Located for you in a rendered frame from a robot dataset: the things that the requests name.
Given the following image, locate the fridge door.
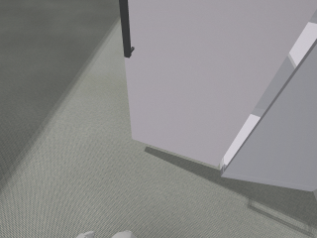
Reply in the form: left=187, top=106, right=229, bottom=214
left=124, top=0, right=317, bottom=167

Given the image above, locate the handle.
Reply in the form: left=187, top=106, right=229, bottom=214
left=119, top=0, right=135, bottom=58

